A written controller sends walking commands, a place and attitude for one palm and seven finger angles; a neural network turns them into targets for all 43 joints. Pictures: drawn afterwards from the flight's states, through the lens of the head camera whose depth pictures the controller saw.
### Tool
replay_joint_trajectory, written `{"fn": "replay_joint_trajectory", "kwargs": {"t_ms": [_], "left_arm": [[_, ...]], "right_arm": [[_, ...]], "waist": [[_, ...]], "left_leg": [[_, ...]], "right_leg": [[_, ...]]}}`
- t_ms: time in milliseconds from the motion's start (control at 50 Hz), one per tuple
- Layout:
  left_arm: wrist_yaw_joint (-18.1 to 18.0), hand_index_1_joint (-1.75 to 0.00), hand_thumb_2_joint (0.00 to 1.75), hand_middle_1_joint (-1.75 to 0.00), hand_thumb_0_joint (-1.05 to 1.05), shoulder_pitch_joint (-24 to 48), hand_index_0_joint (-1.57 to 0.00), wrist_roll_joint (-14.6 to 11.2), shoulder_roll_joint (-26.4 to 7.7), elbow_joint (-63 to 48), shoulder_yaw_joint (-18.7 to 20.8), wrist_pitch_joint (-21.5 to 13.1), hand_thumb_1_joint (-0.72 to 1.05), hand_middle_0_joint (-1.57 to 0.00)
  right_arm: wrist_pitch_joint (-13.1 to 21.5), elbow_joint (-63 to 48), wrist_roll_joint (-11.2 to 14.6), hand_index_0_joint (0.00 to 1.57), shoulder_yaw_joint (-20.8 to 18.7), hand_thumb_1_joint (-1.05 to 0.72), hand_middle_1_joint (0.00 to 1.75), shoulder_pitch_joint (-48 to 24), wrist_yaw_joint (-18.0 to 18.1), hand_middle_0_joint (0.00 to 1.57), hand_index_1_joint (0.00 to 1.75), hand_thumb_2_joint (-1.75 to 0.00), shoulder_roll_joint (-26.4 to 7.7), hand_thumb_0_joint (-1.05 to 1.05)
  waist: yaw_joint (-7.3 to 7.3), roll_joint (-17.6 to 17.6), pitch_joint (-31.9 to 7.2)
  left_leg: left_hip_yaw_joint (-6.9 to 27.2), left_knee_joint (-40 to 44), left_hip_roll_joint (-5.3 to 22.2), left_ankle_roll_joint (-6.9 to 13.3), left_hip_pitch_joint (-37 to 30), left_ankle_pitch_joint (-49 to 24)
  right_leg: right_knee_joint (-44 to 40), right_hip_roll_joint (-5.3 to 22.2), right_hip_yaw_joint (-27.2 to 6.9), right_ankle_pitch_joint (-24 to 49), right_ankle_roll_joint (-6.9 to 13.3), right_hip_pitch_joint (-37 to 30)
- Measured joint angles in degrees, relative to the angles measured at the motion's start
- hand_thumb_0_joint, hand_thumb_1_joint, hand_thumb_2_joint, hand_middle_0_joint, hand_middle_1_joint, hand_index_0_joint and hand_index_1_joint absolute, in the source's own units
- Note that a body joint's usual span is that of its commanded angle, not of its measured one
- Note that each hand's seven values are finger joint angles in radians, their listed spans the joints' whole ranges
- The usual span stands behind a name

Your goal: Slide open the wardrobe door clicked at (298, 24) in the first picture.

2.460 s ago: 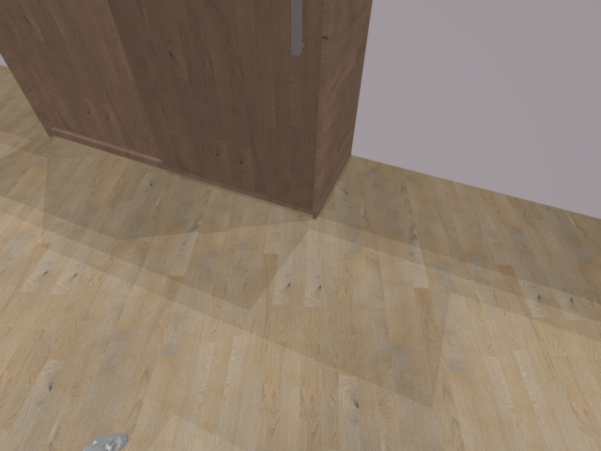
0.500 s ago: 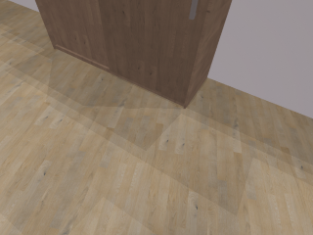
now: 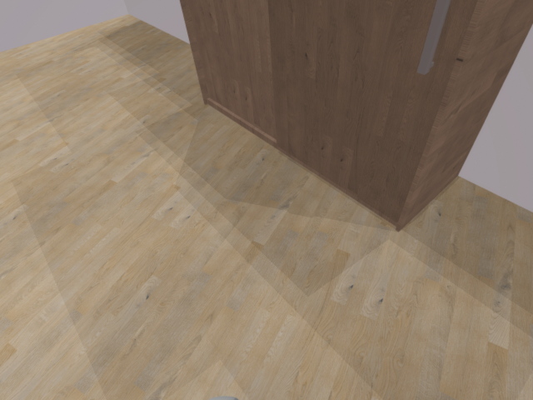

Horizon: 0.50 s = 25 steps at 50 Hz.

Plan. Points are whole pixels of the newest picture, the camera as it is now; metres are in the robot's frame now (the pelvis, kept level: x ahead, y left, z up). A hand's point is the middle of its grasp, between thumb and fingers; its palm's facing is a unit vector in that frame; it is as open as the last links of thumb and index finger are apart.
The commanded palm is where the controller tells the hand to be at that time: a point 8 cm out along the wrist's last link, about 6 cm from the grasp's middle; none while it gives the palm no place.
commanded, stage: walk to a spot facing it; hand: right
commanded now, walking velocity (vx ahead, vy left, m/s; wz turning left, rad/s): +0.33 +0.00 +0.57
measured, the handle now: (440, 21) +1.02 -0.46 +0.13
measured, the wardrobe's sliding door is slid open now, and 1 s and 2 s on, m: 0.00 0.00 0.00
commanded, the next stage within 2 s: turn to face it in 1.32 s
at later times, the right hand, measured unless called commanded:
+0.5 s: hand (318, 298) +0.37 -0.08 -0.19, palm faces -0.31 +0.94 -0.15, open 7.4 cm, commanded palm none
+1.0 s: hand (342, 263) +0.45 -0.15 -0.19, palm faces -0.34 +0.93 -0.15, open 7.4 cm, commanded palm none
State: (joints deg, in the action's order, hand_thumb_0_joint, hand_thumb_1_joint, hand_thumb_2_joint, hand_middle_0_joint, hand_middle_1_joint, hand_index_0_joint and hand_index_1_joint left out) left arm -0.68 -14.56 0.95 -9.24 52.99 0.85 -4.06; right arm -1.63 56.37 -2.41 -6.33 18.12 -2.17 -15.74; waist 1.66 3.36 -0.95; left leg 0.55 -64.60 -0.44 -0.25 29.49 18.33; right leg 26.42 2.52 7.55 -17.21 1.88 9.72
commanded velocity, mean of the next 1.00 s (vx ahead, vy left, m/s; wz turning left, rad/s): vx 0.35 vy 0.00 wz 0.40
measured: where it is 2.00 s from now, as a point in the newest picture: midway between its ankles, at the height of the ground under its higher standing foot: (229, 299)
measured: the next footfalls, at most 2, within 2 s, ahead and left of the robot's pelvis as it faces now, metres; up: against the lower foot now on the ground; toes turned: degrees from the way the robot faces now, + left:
left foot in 0.40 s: +0.27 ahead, +0.11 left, +0.00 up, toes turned +20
right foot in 0.86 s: +0.52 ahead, -0.02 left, +0.00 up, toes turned +14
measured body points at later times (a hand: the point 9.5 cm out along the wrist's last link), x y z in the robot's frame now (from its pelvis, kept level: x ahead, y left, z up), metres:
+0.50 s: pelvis +0.20 +0.04 -0.03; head +0.24 +0.04 +0.42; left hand +0.03 +0.22 -0.16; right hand +0.38 -0.13 -0.17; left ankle +0.23 +0.10 -0.74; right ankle +0.11 -0.11 -0.63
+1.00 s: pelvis +0.42 +0.04 -0.01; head +0.44 +0.02 +0.44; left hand +0.44 +0.29 -0.13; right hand +0.47 -0.19 -0.17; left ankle +0.29 +0.12 -0.65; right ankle +0.48 -0.03 -0.74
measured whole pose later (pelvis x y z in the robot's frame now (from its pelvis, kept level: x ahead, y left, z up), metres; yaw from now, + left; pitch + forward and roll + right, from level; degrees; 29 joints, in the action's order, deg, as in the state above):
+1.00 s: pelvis +0.42 +0.04 -0.01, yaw +27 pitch -1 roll +1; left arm -0.1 -7.6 1.5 -8.4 53.5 1.0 -4.8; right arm 0.0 62.8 -1.6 -4.2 21.9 -1.0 -10.9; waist 2.9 2.3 2.2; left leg -1.1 -68.5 0.9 1.5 22.9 21.9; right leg 31.3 4.4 11.8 -15.5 2.0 14.7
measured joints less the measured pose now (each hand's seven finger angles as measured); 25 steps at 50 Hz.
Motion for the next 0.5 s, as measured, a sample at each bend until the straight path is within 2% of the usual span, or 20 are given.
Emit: {"fn": "replay_joint_trajectory", "kwargs": {"t_ms": [80, 160, 260, 340, 380, 400, 440, 460, 500], "left_arm": [[-0.64, -0.30, 0.90, -0.30, 0.00, -4.74, -0.20, -0.25, 0.76, 2.86, -0.27, -0.56, 0.90, -0.20], [-1.07, -0.29, 0.90, -0.30, 0.00, -9.38, -0.20, -0.25, 1.23, 6.02, -0.31, -0.57, 0.90, -0.20], [-1.23, -0.29, 0.90, -0.30, 0.00, -14.09, -0.20, 0.25, 1.57, 9.08, -0.27, -0.17, 0.91, -0.20], [-1.02, -0.29, 0.90, -0.30, 0.00, -16.89, -0.20, 0.34, 1.82, 10.93, -0.22, 0.55, 0.91, -0.20], [-0.68, -0.29, 0.90, -0.30, 0.00, -18.45, -0.20, 0.05, 2.19, 11.76, -0.20, 1.18, 0.91, -0.20], [-0.39, -0.29, 0.90, -0.30, 0.01, -19.27, -0.20, -0.39, 2.50, 11.87, -0.24, 1.59, 0.90, -0.20], [-0.21, -0.29, 0.90, -0.30, 0.01, -17.15, -0.20, -0.76, 2.33, 12.16, 0.08, 2.65, 0.90, -0.20], [-0.16, -0.29, 0.90, -0.30, 0.01, -15.56, -0.20, -0.70, 2.25, 11.84, 0.36, 2.96, 0.90, -0.20], [-0.08, -0.29, 0.90, -0.30, 0.01, -11.91, -0.20, -0.28, 2.05, 10.34, 0.75, 3.30, 0.91, -0.20]], "right_arm": [[-0.21, -2.11, -0.16, 0.20, -0.24, -0.91, 0.29, -3.80, -0.19, 0.19, 0.29, -0.90, -0.60, 0.01], [-0.75, -3.06, -0.13, 0.19, 0.05, -0.91, 0.29, -7.46, -0.16, 0.19, 0.29, -0.90, 0.16, 0.01], [-1.04, -3.17, 0.04, 0.19, 1.37, -0.91, 0.29, -12.16, -0.53, 0.19, 0.29, -0.90, 2.41, 0.01], [-0.07, -3.71, 0.15, 0.19, 2.56, -0.91, 0.29, -15.63, -0.57, 0.19, 0.29, -0.90, 4.23, 0.01], [1.34, -4.08, 0.05, 0.20, 3.17, -0.91, 0.29, -16.02, -0.51, 0.19, 0.29, -0.90, 4.69, 0.01], [2.31, -4.40, 0.11, 0.20, 3.47, -0.91, 0.29, -15.77, -0.37, 0.19, 0.29, -0.90, 4.71, 0.01], [3.58, -4.33, 1.04, 0.20, 3.69, -0.91, 0.29, -15.10, 0.34, 0.20, 0.29, -0.90, 5.22, 0.01], [3.70, -3.99, 1.33, 0.20, 3.76, -0.91, 0.30, -14.27, 0.68, 0.20, 0.29, -0.90, 5.31, 0.01], [3.68, -2.69, 1.49, 0.20, 3.73, -0.91, 0.30, -12.07, 1.44, 0.20, 0.29, -0.90, 5.36, 0.01]], "waist": [[-0.75, -0.31, 0.39], [-1.91, -0.77, 1.54], [-4.30, -1.73, 4.34], [-5.95, -2.48, 6.68], [-6.13, -2.04, 7.03], [-5.84, -1.30, 6.60], [-5.53, -2.14, 7.55], [-5.67, -2.37, 7.69], [-5.70, -2.43, 7.08]], "left_leg": [[-0.88, -4.63, 2.62, -0.85, 6.62, -7.01], [-1.40, -3.00, 3.72, -0.98, 10.03, -10.47], [-5.99, 10.97, 3.53, 0.38, 7.93, -10.50], [-9.74, 22.26, 0.24, 3.60, 2.69, -6.37], [-11.15, 28.15, -1.28, 5.69, -2.88, -6.37], [-10.82, 29.35, -1.03, 7.61, -4.32, -9.55], [-10.52, 25.54, -2.34, 8.62, -4.68, -5.85], [-10.24, 25.62, -3.00, 8.42, -5.97, -3.82], [-9.20, 28.40, -4.05, 7.77, -9.02, -2.57]], "right_leg": [[-4.51, 0.33, 3.46, -0.43, -0.01, -5.11], [-6.67, 0.28, 6.63, -2.34, -0.32, -9.23], [-8.35, 0.45, 10.22, -5.46, -1.27, -14.24], [-4.93, 1.84, 12.68, -9.88, -2.95, -16.44], [5.35, 3.62, 12.98, -12.22, -3.64, -14.31], [15.65, 4.40, 11.67, -11.30, -3.66, -10.58], [37.03, 5.19, 3.92, -11.35, -3.53, -1.24], [43.89, 5.10, 0.65, -9.67, -3.47, 3.05], [49.36, 5.78, -2.87, -6.26, -3.65, 10.54]]}}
